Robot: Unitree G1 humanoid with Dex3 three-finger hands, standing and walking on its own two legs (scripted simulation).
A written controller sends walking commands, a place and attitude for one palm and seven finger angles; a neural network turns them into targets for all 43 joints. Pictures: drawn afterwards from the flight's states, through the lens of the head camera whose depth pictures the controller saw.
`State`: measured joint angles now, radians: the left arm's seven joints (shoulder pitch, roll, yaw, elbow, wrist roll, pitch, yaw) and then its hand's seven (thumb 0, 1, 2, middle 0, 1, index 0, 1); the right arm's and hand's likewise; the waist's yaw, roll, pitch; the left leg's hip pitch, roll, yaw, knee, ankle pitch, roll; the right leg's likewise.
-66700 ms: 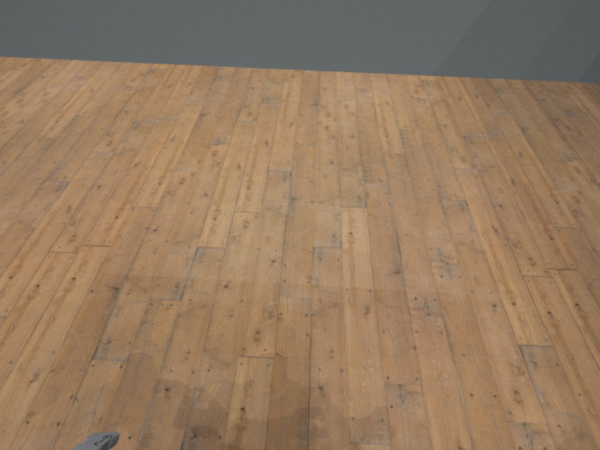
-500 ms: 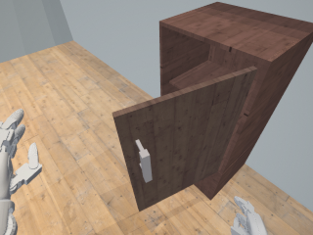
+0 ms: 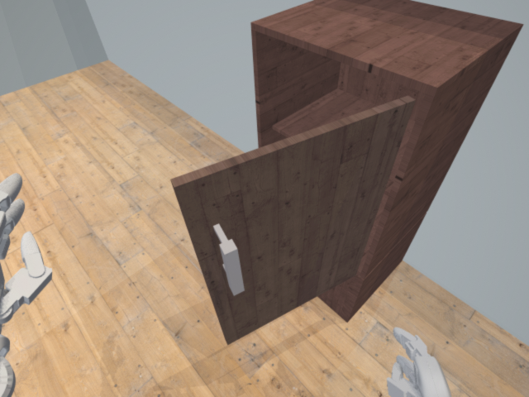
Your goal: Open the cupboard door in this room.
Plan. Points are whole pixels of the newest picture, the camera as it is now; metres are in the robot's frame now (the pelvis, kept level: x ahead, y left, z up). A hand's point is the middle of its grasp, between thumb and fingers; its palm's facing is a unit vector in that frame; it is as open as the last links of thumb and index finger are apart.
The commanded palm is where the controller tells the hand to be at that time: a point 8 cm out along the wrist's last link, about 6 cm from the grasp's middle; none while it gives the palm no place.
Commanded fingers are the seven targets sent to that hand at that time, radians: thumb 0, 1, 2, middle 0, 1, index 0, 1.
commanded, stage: step back with the hand held close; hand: left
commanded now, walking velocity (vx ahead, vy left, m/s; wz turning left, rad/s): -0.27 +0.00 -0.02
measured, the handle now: (228, 260) +0.33 +0.10 +0.02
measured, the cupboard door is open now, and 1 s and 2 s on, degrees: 75 75 75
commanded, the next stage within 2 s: stop stepping back and stand still in 1.18 s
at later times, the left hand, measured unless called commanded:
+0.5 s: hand (15, 328) +0.14 +0.28 +0.15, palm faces +0.44 -0.76 -0.48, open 7.4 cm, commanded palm +0.08 +0.32 +0.17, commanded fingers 0.00 0.90 0.90 -0.20 -0.30 -0.20 -0.30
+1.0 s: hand (15, 391) +0.09 +0.24 +0.15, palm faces +0.32 -0.79 -0.52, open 7.4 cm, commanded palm +0.02 +0.30 +0.17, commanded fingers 0.00 0.90 0.90 -0.20 -0.30 -0.20 -0.30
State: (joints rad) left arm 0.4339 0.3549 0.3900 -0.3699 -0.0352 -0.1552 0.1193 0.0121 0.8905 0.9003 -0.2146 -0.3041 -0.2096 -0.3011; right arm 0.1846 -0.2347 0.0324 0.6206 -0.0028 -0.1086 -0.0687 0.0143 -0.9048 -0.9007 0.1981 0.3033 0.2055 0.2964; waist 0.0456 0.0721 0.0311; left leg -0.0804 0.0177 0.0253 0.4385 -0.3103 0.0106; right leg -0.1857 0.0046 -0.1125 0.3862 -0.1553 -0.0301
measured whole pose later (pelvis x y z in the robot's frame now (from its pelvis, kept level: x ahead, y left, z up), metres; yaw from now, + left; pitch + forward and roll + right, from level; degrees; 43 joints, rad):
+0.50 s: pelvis -0.06 +0.02 -0.02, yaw -1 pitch -1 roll +0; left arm 0.52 0.39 0.43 -0.51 0.00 -0.19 0.15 0.01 0.89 0.90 -0.21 -0.30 -0.21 -0.30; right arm 0.21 -0.23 0.01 0.55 0.00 -0.06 -0.08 0.01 -0.90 -0.90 0.20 0.30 0.21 0.30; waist 0.02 -0.01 0.04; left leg -0.32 -0.03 0.06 0.65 -0.33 0.05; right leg -0.43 -0.05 -0.07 0.58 -0.14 -0.01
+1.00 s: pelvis -0.13 +0.00 -0.01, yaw -1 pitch +2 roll -1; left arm 0.55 0.43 0.40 -0.55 -0.03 -0.19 0.12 0.01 0.89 0.90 -0.21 -0.30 -0.21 -0.30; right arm 0.10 -0.19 0.01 0.58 0.00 -0.10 -0.04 0.01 -0.90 -0.90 0.20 0.30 0.21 0.30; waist 0.00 0.00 0.06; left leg -0.44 0.01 0.02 0.60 -0.22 0.01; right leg -0.33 0.06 0.03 0.55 -0.26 -0.03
